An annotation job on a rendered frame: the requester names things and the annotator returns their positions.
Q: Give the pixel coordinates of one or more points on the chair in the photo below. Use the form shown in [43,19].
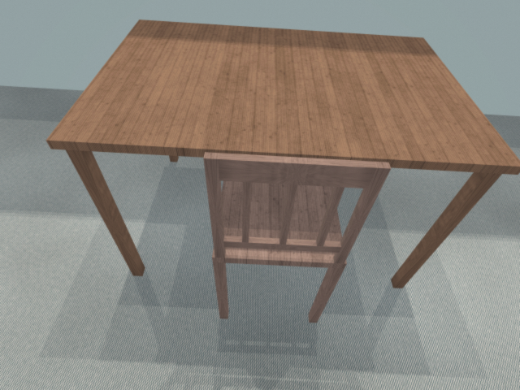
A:
[282,211]

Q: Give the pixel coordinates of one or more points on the table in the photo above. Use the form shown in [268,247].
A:
[183,89]

